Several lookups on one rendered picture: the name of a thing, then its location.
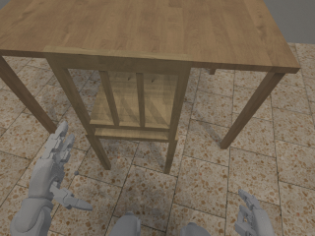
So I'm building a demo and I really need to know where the robot left hand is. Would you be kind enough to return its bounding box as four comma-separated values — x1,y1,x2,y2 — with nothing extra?
28,121,94,211

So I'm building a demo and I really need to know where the robot right hand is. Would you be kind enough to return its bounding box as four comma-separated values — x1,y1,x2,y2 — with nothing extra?
234,189,276,236

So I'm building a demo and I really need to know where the chair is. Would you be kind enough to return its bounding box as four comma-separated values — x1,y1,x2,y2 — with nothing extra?
42,45,193,174

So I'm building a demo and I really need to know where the table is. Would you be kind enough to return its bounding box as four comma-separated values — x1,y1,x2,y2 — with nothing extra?
0,0,301,149

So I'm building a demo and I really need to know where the left robot forearm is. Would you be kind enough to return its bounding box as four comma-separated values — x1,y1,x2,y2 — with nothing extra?
9,197,54,236

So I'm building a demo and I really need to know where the right robot shin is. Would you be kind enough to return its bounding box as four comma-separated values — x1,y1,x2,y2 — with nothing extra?
187,221,197,225

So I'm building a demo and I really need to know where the right robot thigh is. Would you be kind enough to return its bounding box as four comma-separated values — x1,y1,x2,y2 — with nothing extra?
180,224,211,236

